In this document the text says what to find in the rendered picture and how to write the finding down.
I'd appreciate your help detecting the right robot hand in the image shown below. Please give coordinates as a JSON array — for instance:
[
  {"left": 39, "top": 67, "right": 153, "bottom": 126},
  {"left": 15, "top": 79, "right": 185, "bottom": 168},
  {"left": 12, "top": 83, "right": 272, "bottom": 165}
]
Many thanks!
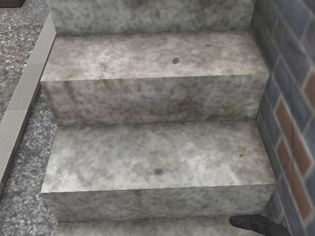
[{"left": 229, "top": 213, "right": 290, "bottom": 236}]

